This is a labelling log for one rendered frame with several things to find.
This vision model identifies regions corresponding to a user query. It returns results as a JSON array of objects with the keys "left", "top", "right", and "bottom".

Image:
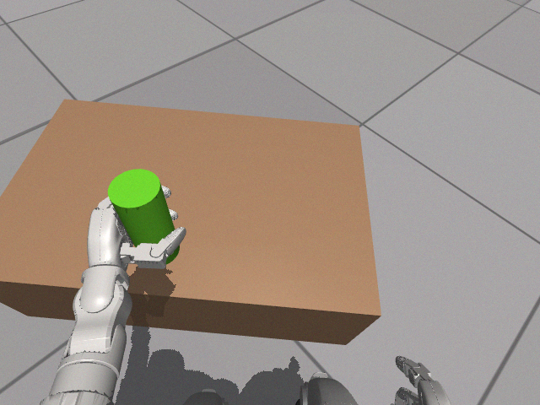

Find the can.
[{"left": 108, "top": 169, "right": 180, "bottom": 264}]

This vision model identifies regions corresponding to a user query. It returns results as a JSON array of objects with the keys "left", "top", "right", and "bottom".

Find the left robot arm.
[{"left": 40, "top": 264, "right": 132, "bottom": 405}]

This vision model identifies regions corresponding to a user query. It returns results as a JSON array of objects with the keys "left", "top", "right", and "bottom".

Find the right robot hand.
[{"left": 391, "top": 356, "right": 451, "bottom": 405}]

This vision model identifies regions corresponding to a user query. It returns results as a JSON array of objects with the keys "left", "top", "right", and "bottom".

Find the left robot hand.
[{"left": 87, "top": 186, "right": 186, "bottom": 271}]

